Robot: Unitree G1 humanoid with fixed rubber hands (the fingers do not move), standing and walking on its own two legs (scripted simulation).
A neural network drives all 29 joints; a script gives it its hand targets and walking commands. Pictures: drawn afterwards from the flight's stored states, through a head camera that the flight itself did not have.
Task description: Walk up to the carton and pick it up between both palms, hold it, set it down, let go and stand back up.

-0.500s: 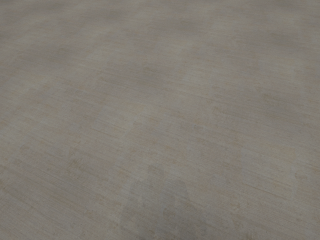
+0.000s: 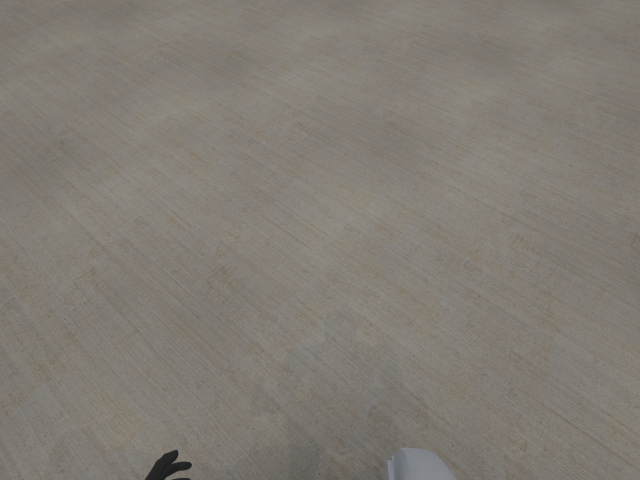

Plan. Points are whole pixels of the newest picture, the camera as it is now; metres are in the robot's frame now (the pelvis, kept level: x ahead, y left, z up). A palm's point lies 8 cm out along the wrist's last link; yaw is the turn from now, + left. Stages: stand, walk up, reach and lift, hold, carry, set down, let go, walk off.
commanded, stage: walk up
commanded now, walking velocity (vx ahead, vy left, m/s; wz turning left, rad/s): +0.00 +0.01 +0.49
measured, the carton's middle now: out of the picture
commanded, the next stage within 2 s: none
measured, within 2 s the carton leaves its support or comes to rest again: neither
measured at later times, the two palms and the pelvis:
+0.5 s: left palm out of the picture -0.02 +0.22 -0.10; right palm out of the picture +0.11 -0.28 -0.14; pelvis -0.01 -0.03 +0.00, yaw +15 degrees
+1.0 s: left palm out of the picture -0.07 +0.28 -0.12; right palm (485, 448) +0.17 -0.19 -0.11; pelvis -0.02 +0.00 +0.00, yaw +30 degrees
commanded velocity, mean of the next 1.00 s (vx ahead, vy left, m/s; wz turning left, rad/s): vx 0.00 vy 0.00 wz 0.50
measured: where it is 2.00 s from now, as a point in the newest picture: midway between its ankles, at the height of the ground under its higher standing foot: outside the picture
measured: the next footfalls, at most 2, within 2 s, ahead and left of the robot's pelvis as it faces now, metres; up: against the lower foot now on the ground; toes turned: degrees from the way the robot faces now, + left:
right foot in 0.22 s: +0.02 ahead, -0.14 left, +0.00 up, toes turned +6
left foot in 0.64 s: -0.01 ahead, +0.11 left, +0.00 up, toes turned +26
